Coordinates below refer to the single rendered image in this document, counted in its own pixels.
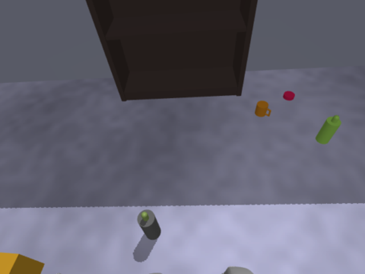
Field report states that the bookshelf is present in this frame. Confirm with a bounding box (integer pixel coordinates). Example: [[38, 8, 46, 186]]
[[86, 0, 258, 102]]

